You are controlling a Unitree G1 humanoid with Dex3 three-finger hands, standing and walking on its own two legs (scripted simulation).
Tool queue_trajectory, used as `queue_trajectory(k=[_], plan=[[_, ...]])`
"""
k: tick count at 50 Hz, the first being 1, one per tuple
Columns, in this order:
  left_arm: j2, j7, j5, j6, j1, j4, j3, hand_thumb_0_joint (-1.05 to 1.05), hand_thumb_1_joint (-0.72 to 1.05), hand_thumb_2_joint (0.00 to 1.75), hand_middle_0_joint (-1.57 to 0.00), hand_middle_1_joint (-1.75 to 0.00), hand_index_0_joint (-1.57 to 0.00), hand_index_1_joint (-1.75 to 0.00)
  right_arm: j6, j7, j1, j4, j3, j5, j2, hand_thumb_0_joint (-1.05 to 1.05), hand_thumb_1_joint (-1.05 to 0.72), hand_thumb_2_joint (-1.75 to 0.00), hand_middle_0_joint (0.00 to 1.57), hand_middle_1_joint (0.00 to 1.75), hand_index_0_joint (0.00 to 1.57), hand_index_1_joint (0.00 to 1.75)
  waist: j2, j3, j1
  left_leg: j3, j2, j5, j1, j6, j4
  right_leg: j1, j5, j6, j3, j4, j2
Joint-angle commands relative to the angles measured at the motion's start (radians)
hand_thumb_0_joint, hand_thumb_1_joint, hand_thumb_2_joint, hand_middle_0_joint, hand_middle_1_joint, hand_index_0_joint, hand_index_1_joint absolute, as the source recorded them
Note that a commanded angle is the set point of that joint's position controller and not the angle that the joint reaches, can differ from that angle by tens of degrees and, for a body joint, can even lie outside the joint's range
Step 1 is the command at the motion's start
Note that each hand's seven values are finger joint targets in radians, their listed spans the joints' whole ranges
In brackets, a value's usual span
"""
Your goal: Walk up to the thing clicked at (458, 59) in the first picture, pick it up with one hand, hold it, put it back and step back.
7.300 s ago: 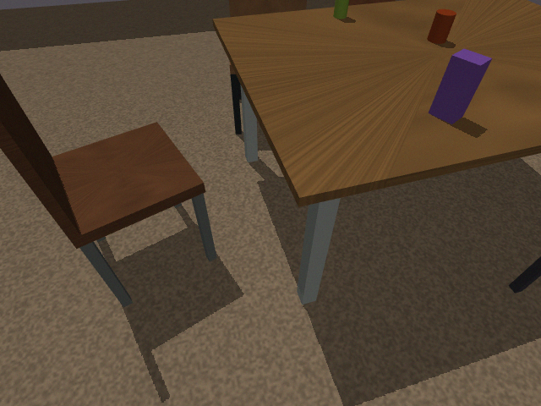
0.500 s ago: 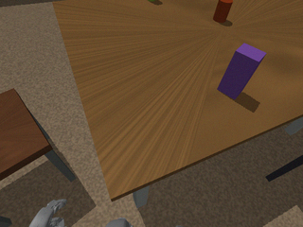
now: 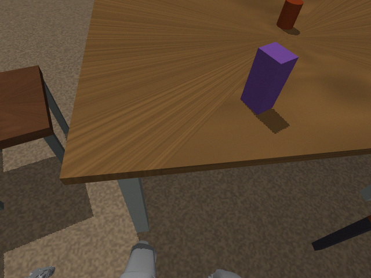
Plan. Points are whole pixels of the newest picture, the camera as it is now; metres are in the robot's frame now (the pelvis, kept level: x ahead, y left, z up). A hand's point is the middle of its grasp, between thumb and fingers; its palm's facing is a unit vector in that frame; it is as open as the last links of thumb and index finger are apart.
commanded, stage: walk up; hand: right
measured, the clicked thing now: (266, 80) +0.60 -0.18 +0.09
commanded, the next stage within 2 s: none
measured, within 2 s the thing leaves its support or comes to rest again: neither
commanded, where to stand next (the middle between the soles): +0.07 -0.06 m, yaw +11 degrees
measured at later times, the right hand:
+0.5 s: hand out of the picture +0.13 -0.31 -0.08, palm faces -0.28 +0.87 -0.41, open 7.4 cm
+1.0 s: hand out of the picture +0.11 -0.34 -0.13, palm faces -0.26 +0.88 -0.39, open 7.4 cm
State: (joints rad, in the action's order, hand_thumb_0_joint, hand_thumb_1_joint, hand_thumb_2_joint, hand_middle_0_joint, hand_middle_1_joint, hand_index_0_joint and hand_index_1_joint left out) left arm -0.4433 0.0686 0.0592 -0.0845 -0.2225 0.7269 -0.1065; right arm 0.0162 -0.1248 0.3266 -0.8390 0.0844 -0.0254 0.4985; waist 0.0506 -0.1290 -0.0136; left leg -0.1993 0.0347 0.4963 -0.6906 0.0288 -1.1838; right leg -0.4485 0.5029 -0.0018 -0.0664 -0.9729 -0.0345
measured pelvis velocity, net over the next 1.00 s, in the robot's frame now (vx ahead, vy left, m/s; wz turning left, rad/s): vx -0.01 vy -0.08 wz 0.25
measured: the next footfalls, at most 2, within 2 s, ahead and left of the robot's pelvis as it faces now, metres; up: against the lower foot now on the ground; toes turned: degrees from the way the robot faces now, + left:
left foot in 0.52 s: +0.01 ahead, +0.06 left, +0.00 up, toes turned +15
right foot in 0.80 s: +0.09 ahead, -0.18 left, +0.00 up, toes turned +13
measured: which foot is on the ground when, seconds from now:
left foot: up 0.00-0.50, down 0.52-1.00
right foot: down 0.00-0.54, up 0.56-0.78, down 0.80-1.00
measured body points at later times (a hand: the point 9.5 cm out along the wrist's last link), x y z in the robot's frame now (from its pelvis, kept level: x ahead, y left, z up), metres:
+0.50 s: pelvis -0.04 -0.07 +0.05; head -0.02 -0.06 +0.50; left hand -0.09 +0.25 -0.07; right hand +0.15 -0.35 -0.06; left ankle -0.09 +0.03 -0.67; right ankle +0.01 -0.12 -0.68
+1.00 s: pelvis -0.01 -0.08 +0.02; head +0.02 -0.08 +0.47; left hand -0.01 +0.25 -0.09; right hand +0.12 -0.39 -0.10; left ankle -0.03 +0.04 -0.68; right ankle +0.09 -0.22 -0.68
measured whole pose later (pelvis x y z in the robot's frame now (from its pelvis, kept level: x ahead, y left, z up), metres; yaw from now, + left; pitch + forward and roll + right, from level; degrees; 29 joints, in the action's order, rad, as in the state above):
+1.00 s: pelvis -0.01 -0.08 +0.02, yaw +14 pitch -2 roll -1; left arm -0.38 0.00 0.03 0.04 -0.21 0.92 -0.03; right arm -0.02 0.02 0.24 -0.94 0.07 -0.02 0.43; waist -0.04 -0.10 0.00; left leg 0.00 0.03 0.51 -0.38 0.04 -0.87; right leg -0.44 0.29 0.03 0.00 -0.76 -0.07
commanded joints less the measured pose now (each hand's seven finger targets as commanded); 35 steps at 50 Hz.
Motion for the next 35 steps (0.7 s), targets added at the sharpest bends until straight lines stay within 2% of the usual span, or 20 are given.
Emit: queue_trajectory(k=[1, 2, 3, 4, 7, 10, 12, 14, 17, 22, 24, 25, 26, 27, 28, 29, 30, 31, 33, 35], plan=[[-0.25, -0.029, 0.013, 0.032, 0.094, -0.088, -0.08, 0.0, 0.9, 0.9, -0.2, -0.3, -0.2, -0.3, 0.038, -0.007, 0.168, 0.0, 0.055, 0.031, 0.215, 0.0, -0.9, -0.9, 0.2, 0.3, 0.2, 0.3, 0.143, 0.038, 0.031, 0.165, -0.012, -0.022, 0.02, 0.029, -0.042, 0.083, -0.148, -0.145, 0.323, 0.495, -0.193], [-0.217, -0.029, 0.016, 0.031, 0.071, -0.074, -0.069, 0.0, 0.9, 0.9, -0.2, -0.3, -0.2, -0.3, 0.035, 0.005, 0.162, -0.003, 0.046, 0.029, 0.187, 0.0, -0.9, -0.9, 0.2, 0.3, 0.2, 0.3, 0.134, 0.064, 0.012, 0.189, -0.024, -0.001, 0.046, 0.031, 0.014, 0.127, -0.194, -0.167, 0.27, 0.477, -0.181], [-0.197, -0.032, 0.014, 0.034, 0.036, -0.062, -0.063, 0.0, 0.9, 0.9, -0.2, -0.3, -0.2, -0.3, 0.036, 0.015, 0.127, 0.007, 0.037, 0.029, 0.163, 0.0, -0.9, -0.9, 0.2, 0.3, 0.2, 0.3, 0.132, 0.077, -0.017, 0.195, -0.027, 0.013, 0.043, 0.034, 0.065, 0.187, -0.194, -0.172, 0.279, 0.49, -0.192], [-0.199, -0.038, 0.011, 0.042, -0.012, -0.049, -0.06, 0.0, 0.9, 0.9, -0.2, -0.3, -0.2, -0.3, 0.04, 0.028, 0.072, 0.033, 0.028, 0.026, 0.147, 0.0, -0.9, -0.9, 0.2, 0.3, 0.2, 0.3, 0.13, 0.095, -0.044, 0.191, -0.032, 0.044, 0.038, 0.041, 0.133, 0.25, -0.25, -0.2, 0.332, 0.5, -0.239], [-0.213, -0.061, -0.016, 0.074, -0.107, -0.006, -0.056, 0.0, 0.9, 0.9, -0.2, -0.3, -0.2, -0.3, 0.04, 0.054, -0.016, 0.074, 0.018, 0.013, 0.128, 0.0, -0.9, -0.9, 0.2, 0.3, 0.2, 0.3, 0.041, 0.132, -0.076, 0.13, -0.046, 0.057, 0.031, 0.033, 0.208, 0.393, -0.384, -0.209, 0.432, 0.501, -0.335], [-0.209, -0.071, -0.028, 0.1, -0.131, 0.016, -0.049, 0.0, 0.9, 0.9, -0.2, -0.3, -0.2, -0.3, 0.038, 0.067, -0.041, 0.077, 0.015, 0.014, 0.128, 0.0, -0.9, -0.9, 0.2, 0.3, 0.2, 0.3, 0.014, 0.145, -0.074, 0.121, -0.053, 0.048, 0.081, 0.027, 0.26, 0.423, -0.43, -0.158, 0.423, 0.539, -0.353], [-0.207, -0.074, -0.029, 0.107, -0.138, 0.023, -0.049, 0.0, 0.9, 0.9, -0.2, -0.3, -0.2, -0.3, 0.032, 0.072, -0.033, 0.067, 0.017, 0.017, 0.13, 0.0, -0.9, -0.9, 0.2, 0.3, 0.2, 0.3, 0.026, 0.144, -0.07, 0.134, -0.061, 0.04, 0.112, 0.027, 0.3, 0.44, -0.446, -0.103, 0.373, 0.567, -0.337], [-0.214, -0.073, -0.023, 0.109, -0.134, 0.025, -0.052, 0.0, 0.9, 0.9, -0.2, -0.3, -0.2, -0.3, 0.027, 0.077, -0.04, 0.065, 0.016, 0.02, 0.125, 0.0, -0.9, -0.9, 0.2, 0.3, 0.2, 0.3, 0.061, 0.138, -0.058, 0.169, -0.059, 0.044, 0.165, 0.033, 0.346, 0.407, -0.441, -0.087, 0.333, 0.595, -0.334], [-0.214, -0.069, -0.014, 0.11, -0.117, 0.03, -0.052, 0.0, 0.9, 0.9, -0.2, -0.3, -0.2, -0.3, 0.013, 0.087, -0.025, 0.05, 0.022, 0.025, 0.117, 0.0, -0.9, -0.9, 0.2, 0.3, 0.2, 0.3, 0.071, 0.119, -0.051, 0.215, -0.069, 0.007, 0.246, 0.036, 0.356, 0.329, -0.289, -0.037, 0.237, 0.653, -0.283], [-0.213, -0.054, -0.002, 0.104, -0.076, 0.021, -0.051, 0.0, 0.9, 0.9, -0.2, -0.3, -0.2, -0.3, 0.006, 0.098, 0.016, 0.029, 0.029, 0.021, 0.098, 0.0, -0.9, -0.9, 0.2, 0.3, 0.2, 0.3, 0.088, 0.112, -0.014, 0.26, -0.042, 0.0, 0.357, 0.052, 0.477, 0.233, 0.022, -0.069, 0.14, 0.723, -0.262], [-0.198, -0.047, -0.002, 0.097, -0.039, 0.013, -0.043, 0.0, 0.9, 0.9, -0.2, -0.3, -0.2, -0.3, 0.013, 0.098, 0.079, 0.007, 0.038, 0.017, 0.101, 0.0, -0.9, -0.9, 0.2, 0.3, 0.2, 0.3, 0.051, 0.108, 0.035, 0.277, -0.039, -0.086, 0.514, 0.07, 0.646, 0.119, 0.079, -0.043, 0.047, 0.675, -0.221], [-0.173, -0.045, -0.002, 0.096, -0.035, 0.009, -0.031, 0.0, 0.9, 0.9, -0.2, -0.3, -0.2, -0.3, 0.019, 0.096, 0.106, -0.006, 0.049, 0.012, 0.117, 0.0, -0.9, -0.9, 0.2, 0.3, 0.2, 0.3, 0.007, 0.108, 0.062, 0.249, -0.03, -0.116, 0.666, 0.084, 0.734, -0.008, 0.062, 0.001, -0.02, 0.594, -0.173], [-0.121, -0.041, -0.002, 0.095, -0.015, -0.004, -0.018, 0.0, 0.9, 0.9, -0.2, -0.3, -0.2, -0.3, 0.027, 0.091, 0.146, -0.013, 0.067, -0.002, 0.163, 0.0, -0.9, -0.9, 0.2, 0.3, 0.2, 0.3, -0.167, 0.091, 0.101, 0.013, 0.085, -0.002, 0.8, 0.126, 0.832, -0.222, 0.076, 0.029, -0.094, 0.396, -0.105], [-0.099, -0.036, -0.019, 0.09, -0.018, -0.015, -0.025, 0.0, 0.9, 0.9, -0.2, -0.3, -0.2, -0.3, 0.03, 0.082, 0.119, 0.019, 0.082, -0.012, 0.237, 0.0, -0.9, -0.9, 0.2, 0.3, 0.2, 0.3, -0.301, 0.066, 0.098, -0.431, 0.34, 0.307, 0.755, 0.249, 0.939, -0.376, 0.081, 0.054, -0.086, 0.141, -0.011], [-0.184, -0.037, -0.009, 0.089, 0.007, -0.021, -0.045, 0.0, 0.9, 0.9, -0.2, -0.3, -0.2, -0.3, 0.035, 0.071, 0.021, 0.049, 0.093, 0.013, 0.283, 0.0, -0.9, -0.9, 0.2, 0.3, 0.2, 0.3, -0.241, -0.01, 0.083, -0.533, 0.473, 0.315, 0.57, 0.357, 1.0, -0.351, 0.066, 0.054, 0.112, -0.057, -0.09], [-0.198, -0.03, -0.019, 0.088, -0.025, 0.009, -0.043, 0.0, 0.9, 0.9, -0.2, -0.3, -0.2, -0.3, 0.045, 0.064, -0.058, 0.05, 0.071, 0.019, 0.225, 0.0, -0.9, -0.9, 0.2, 0.3, 0.2, 0.3, -0.1, -0.017, 0.027, -0.366, 0.402, 0.089, 0.564, 0.315, 0.95, -0.302, -0.011, 0.039, 0.158, -0.101, -0.093], [-0.169, -0.026, -0.032, 0.09, -0.059, 0.037, -0.036, 0.0, 0.9, 0.9, -0.2, -0.3, -0.2, -0.3, 0.054, 0.066, -0.072, 0.041, 0.043, 0.01, 0.175, 0.0, -0.9, -0.9, 0.2, 0.3, 0.2, 0.3, -0.044, -0.002, 0.0, -0.209, 0.305, -0.099, 0.588, 0.253, 0.899, -0.276, -0.059, 0.02, 0.155, -0.069, -0.055], [-0.174, -0.024, -0.036, 0.091, -0.08, 0.054, -0.036, 0.0, 0.9, 0.9, -0.2, -0.3, -0.2, -0.3, 0.057, 0.069, -0.084, 0.041, 0.041, 0.008, 0.169, 0.0, -0.9, -0.9, 0.2, 0.3, 0.2, 0.3, -0.066, 0.007, -0.01, -0.105, 0.267, -0.154, 0.548, 0.217, 0.881, -0.219, -0.086, 0.004, 0.144, -0.04, -0.055], [-0.149, -0.022, -0.042, 0.1, -0.092, 0.082, -0.024, 0.0, 0.9, 0.9, -0.2, -0.3, -0.2, -0.3, 0.063, 0.091, -0.123, 0.05, 0.037, -0.002, 0.157, 0.0, -0.9, -0.9, 0.2, 0.3, 0.2, 0.3, -0.178, 0.004, -0.011, 0.061, 0.193, -0.229, 0.407, 0.183, 0.858, -0.052, -0.121, 0.006, 0.073, 0.091, -0.042], [-0.127, -0.026, -0.05, 0.115, -0.071, 0.094, -0.011, 0.0, 0.9, 0.9, -0.2, -0.3, -0.2, -0.3, 0.05, 0.106, -0.143, 0.043, 0.031, -0.011, 0.158, 0.0, -0.9, -0.9, 0.2, 0.3, 0.2, 0.3, -0.252, -0.008, -0.003, 0.113, 0.159, -0.178, 0.285, 0.164, 0.821, 0.106, -0.185, 0.006, 0.037, 0.22, -0.026]])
